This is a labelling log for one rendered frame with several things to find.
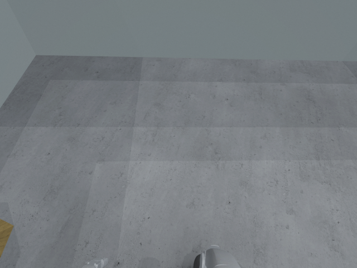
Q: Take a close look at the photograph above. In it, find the right robot thigh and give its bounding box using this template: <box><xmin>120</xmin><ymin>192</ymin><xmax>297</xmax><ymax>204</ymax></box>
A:
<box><xmin>200</xmin><ymin>248</ymin><xmax>241</xmax><ymax>268</ymax></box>

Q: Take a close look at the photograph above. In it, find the cabinet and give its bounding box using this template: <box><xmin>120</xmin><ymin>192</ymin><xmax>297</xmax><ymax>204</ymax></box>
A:
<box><xmin>0</xmin><ymin>219</ymin><xmax>14</xmax><ymax>258</ymax></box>

